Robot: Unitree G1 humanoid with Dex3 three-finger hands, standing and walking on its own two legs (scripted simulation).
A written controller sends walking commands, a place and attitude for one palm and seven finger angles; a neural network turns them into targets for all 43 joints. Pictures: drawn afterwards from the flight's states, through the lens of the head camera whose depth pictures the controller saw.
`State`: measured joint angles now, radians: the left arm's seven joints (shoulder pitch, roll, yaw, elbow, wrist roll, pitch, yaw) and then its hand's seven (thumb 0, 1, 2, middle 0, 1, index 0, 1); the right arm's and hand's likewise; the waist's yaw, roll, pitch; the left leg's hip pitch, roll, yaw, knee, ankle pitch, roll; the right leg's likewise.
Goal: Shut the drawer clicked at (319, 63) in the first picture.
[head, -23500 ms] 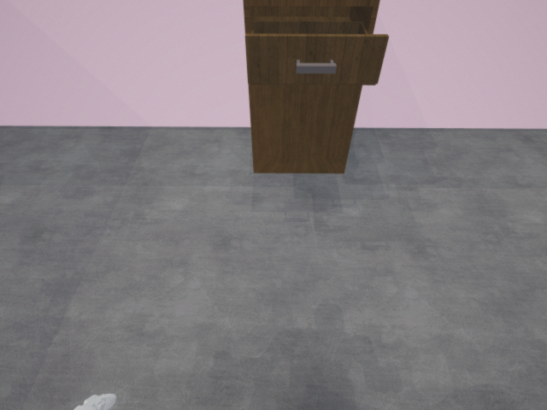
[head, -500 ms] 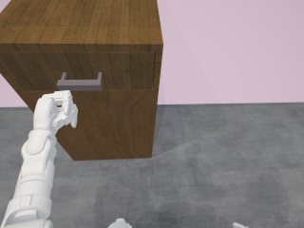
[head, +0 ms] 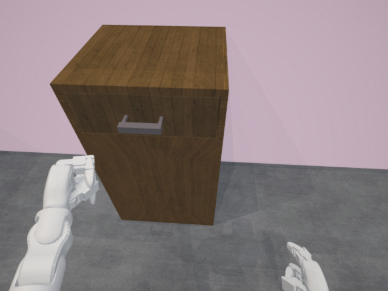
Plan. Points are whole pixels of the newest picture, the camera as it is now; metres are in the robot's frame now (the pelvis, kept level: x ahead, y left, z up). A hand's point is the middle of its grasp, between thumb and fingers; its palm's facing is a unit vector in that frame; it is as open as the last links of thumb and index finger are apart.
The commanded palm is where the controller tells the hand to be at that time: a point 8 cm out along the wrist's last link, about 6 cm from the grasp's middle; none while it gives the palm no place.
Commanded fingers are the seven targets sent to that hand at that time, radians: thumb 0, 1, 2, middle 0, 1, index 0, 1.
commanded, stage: draw the hand back to the body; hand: left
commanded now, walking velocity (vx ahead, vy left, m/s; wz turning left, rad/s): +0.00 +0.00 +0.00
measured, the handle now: (141, 123) +0.57 +0.20 +0.00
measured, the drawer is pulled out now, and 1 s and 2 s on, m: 0.00 0.00 0.00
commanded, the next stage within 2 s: step back with the hand held close in 0.64 s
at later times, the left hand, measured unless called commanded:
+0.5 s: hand (51, 201) +0.20 +0.22 +0.18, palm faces +0.37 -0.83 -0.41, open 3.3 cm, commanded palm +0.16 +0.27 +0.19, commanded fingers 0.00 0.90 0.90 -1.40 -1.60 -1.40 -1.60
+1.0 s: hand (53, 197) +0.22 +0.23 +0.17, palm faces +0.29 -0.82 -0.48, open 3.2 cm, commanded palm +0.15 +0.27 +0.19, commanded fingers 0.00 0.90 0.90 -1.40 -1.60 -1.40 -1.60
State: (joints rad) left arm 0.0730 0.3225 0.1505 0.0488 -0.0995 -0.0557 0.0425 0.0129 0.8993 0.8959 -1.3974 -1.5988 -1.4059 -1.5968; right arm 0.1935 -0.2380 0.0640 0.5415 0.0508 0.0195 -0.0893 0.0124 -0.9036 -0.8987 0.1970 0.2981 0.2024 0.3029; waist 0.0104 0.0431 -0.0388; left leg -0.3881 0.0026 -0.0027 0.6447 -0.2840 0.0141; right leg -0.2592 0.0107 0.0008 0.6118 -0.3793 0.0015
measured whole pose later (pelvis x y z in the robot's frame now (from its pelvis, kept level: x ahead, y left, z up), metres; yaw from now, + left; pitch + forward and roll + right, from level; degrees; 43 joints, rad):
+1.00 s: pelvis +0.02 +0.00 +0.02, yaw -1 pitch +0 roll +0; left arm 0.58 0.38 0.34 -0.49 -0.07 -0.14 0.08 0.01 0.89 0.90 -1.40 -1.60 -1.41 -1.60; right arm 0.16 -0.25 -0.01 0.55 0.01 0.05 -0.06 0.01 -0.90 -0.90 0.20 0.30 0.20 0.30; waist 0.00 0.06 0.01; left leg -0.24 0.01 0.01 0.46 -0.22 0.01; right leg -0.11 0.02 0.02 0.41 -0.29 0.00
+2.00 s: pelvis -0.18 +0.04 +0.01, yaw +0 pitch +1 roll -1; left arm 0.63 0.39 0.35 -0.61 -0.04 -0.26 0.12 0.01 0.89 0.90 -1.41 -1.60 -1.42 -1.60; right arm 0.21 -0.17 0.01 0.65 0.01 -0.07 -0.07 0.01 -0.90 -0.90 0.20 0.30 0.20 0.30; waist 0.05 -0.04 -0.05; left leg -0.43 -0.01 0.05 0.71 -0.25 0.00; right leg -0.19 0.03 0.05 0.53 -0.36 0.01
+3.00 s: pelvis -0.25 +0.07 +0.00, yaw +3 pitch -1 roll +0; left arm 0.33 0.19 0.05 0.69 0.05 0.07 0.05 0.01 0.91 0.89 -1.13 -1.38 -1.14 -1.33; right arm 0.24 -0.19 0.00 0.83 -0.03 0.03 0.00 0.01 -0.91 -0.90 0.20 0.30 0.20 0.30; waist -0.02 -0.04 0.03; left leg -0.32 0.04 0.05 0.68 -0.34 0.00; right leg -0.30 -0.04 -0.11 0.67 -0.36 -0.01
